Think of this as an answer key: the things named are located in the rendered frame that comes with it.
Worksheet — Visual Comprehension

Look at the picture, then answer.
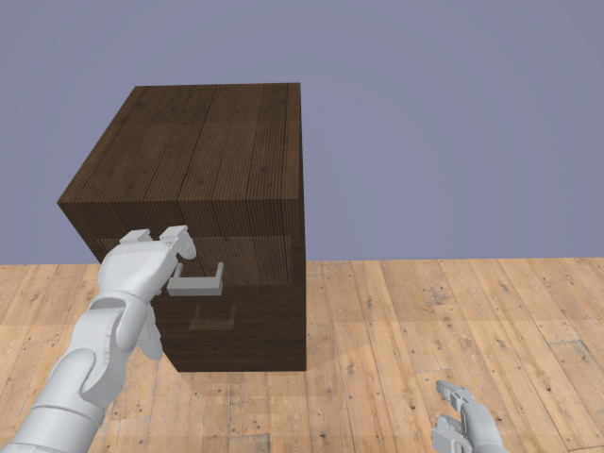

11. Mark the robot right hand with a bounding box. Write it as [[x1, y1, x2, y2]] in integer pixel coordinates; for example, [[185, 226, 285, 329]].
[[431, 380, 505, 453]]

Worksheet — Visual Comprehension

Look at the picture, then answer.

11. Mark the left robot forearm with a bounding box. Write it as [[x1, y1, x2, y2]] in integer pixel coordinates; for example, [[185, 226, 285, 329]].
[[0, 291, 148, 453]]

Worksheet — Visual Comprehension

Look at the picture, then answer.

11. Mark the handle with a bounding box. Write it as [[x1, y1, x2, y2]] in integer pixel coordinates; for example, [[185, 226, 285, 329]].
[[167, 262, 224, 296], [189, 319, 236, 335]]

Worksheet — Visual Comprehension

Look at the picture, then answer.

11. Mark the cabinet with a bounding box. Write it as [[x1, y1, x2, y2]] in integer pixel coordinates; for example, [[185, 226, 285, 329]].
[[57, 82, 307, 372]]

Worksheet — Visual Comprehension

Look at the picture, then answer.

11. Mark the robot left hand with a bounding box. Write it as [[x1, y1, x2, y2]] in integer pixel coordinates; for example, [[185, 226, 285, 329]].
[[97, 226, 196, 360]]

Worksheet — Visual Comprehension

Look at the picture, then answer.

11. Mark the drawer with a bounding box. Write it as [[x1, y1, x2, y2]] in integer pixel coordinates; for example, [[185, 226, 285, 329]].
[[96, 236, 293, 286]]

